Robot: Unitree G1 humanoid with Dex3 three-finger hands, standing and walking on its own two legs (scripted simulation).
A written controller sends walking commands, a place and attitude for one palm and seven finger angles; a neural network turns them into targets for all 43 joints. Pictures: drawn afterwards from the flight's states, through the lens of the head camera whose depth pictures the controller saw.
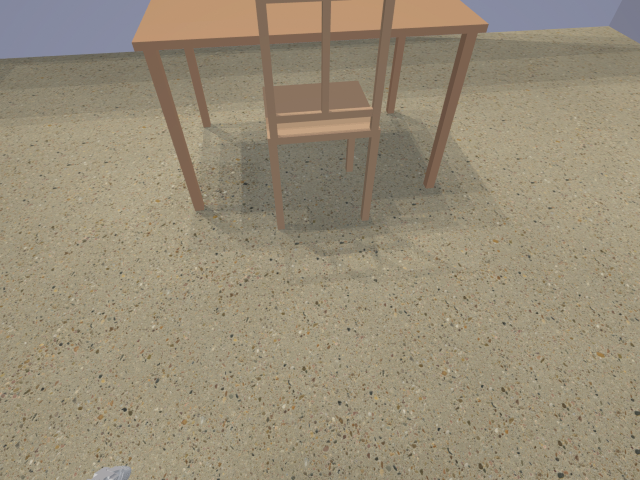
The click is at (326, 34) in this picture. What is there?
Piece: chair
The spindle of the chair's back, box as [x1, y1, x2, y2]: [321, 1, 330, 112]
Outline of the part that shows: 322,1 321,110 322,112 328,112 330,1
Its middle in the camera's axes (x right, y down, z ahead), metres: +0.01 -0.55 +1.21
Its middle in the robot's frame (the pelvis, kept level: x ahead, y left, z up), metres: +1.28 +0.05 -0.04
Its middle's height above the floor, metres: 0.72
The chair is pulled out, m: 0.00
